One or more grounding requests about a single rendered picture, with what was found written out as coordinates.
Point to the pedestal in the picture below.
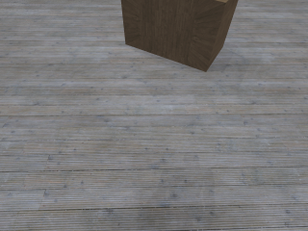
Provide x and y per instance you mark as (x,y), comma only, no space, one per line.
(189,32)

